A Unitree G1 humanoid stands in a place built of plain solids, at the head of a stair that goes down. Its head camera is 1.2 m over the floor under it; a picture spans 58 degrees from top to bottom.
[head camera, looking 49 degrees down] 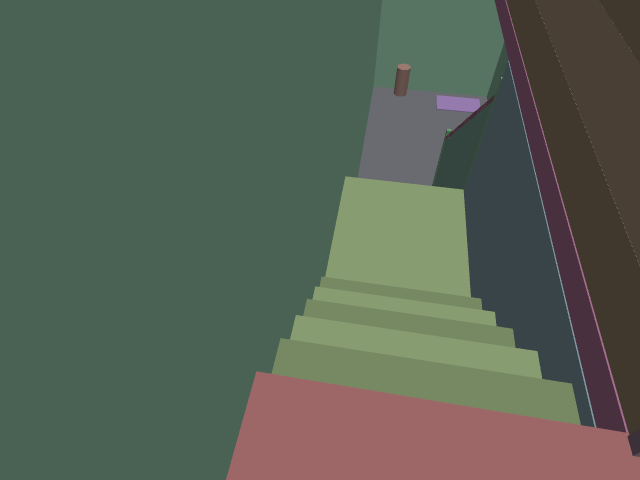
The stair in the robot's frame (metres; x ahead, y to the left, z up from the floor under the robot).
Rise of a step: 0.21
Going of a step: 0.23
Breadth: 1.01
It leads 10 degrees to the right of straight ahead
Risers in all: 6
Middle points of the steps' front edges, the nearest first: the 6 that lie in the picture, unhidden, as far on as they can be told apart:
0.45 -0.31 0.00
0.68 -0.35 -0.21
0.90 -0.39 -0.43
1.12 -0.43 -0.64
1.35 -0.47 -0.85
1.57 -0.51 -1.06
